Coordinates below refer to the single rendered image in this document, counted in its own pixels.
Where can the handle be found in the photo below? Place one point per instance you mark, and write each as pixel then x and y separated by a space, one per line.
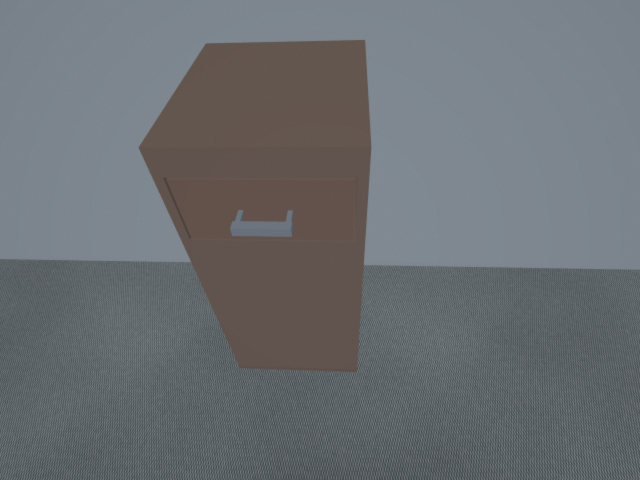
pixel 262 228

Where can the drawer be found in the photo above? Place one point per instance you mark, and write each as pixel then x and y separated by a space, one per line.
pixel 323 208

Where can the cabinet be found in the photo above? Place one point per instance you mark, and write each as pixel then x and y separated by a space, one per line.
pixel 296 109

